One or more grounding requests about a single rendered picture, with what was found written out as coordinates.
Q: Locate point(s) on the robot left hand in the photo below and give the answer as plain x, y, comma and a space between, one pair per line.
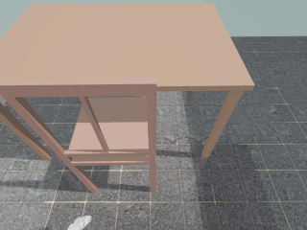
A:
79, 223

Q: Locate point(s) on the table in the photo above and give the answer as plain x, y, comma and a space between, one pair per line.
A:
185, 46

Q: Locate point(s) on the chair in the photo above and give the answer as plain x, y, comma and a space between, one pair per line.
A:
114, 127

